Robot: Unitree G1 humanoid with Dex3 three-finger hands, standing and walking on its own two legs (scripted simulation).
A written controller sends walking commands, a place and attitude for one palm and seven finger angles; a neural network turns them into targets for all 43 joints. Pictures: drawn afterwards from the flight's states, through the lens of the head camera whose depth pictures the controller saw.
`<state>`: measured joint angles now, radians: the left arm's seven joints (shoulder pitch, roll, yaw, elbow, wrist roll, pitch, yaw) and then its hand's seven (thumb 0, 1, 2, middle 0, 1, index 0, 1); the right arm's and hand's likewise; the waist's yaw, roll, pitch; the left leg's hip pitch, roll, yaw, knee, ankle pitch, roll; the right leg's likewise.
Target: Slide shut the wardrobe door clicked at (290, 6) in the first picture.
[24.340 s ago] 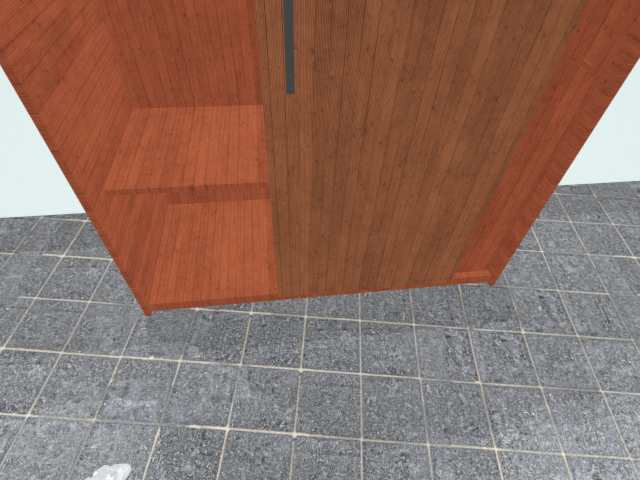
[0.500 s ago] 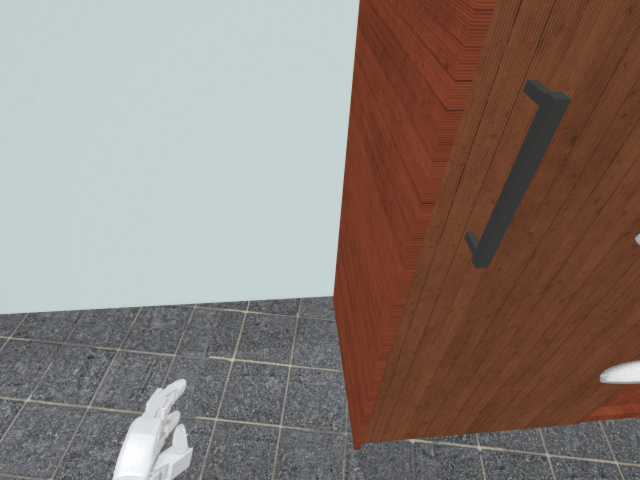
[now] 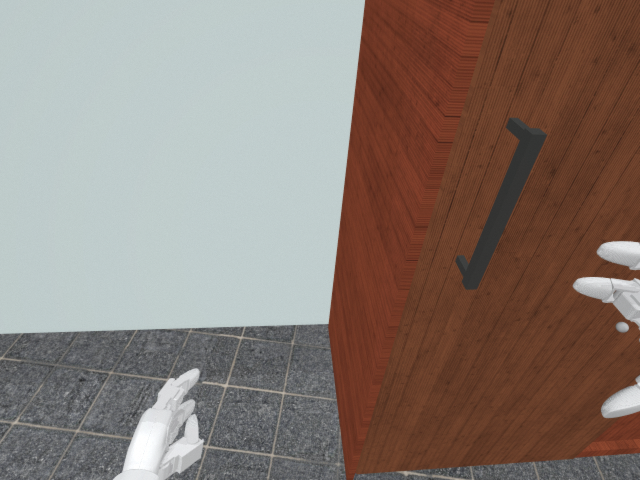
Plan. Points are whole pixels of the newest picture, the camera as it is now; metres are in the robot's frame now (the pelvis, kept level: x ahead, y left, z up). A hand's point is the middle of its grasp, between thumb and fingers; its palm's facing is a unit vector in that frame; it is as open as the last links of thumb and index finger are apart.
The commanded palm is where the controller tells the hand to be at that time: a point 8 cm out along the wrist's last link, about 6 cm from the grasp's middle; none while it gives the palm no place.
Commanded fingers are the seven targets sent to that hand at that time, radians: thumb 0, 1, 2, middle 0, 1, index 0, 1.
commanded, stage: draw the hand back to the body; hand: right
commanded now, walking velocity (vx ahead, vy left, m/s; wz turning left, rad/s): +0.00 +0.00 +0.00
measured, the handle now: (491, 211) +0.37 -0.22 +0.21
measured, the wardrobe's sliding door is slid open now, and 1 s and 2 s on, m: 0.00 0.00 0.00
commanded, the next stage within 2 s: step back with the hand held close in 1.20 s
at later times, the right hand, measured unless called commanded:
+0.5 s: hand (607, 343) +0.20 -0.28 +0.17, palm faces +0.54 +0.76 -0.37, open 12.0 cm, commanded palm +0.14 -0.31 +0.19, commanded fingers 0.00 -0.36 -0.64 0.22 0.62 0.22 0.62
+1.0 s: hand (591, 336) +0.21 -0.28 +0.17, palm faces +0.50 +0.78 -0.37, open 7.7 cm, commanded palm +0.16 -0.30 +0.18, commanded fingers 0.00 -0.90 -0.90 0.20 0.30 0.20 0.30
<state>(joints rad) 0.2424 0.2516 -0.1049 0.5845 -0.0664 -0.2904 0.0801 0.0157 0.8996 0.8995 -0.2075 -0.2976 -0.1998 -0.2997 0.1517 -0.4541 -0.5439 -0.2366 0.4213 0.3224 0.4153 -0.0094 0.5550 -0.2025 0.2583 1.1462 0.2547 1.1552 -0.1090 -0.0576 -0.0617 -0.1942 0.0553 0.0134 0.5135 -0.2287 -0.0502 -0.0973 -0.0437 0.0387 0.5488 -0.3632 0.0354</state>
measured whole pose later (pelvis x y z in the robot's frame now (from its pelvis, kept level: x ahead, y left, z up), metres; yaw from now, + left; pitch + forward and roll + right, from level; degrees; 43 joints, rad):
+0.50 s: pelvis +0.00 +0.00 +0.00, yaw +0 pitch -4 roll +1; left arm 0.27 0.23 0.00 0.70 0.02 -0.26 0.09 0.02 0.90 0.90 -0.21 -0.30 -0.20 -0.30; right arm 0.37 -0.34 -0.39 -0.34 0.05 -0.10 -0.11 0.00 0.00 -0.47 0.24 0.82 0.24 0.83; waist -0.10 -0.05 0.01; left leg -0.20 0.06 0.01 0.47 -0.21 -0.05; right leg -0.09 -0.04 0.03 0.50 -0.34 0.03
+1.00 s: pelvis +0.02 -0.01 +0.00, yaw +1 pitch -3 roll +1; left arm 0.23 0.21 -0.01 0.65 0.03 -0.21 0.08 0.01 0.90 0.90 -0.21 -0.30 -0.20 -0.30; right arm 0.40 -0.33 -0.36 -0.37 0.04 -0.09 -0.10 0.01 -0.82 -0.87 0.22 0.34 0.21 0.35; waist -0.10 -0.04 0.00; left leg -0.19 0.07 0.00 0.47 -0.23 -0.06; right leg -0.07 -0.03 0.02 0.49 -0.35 0.03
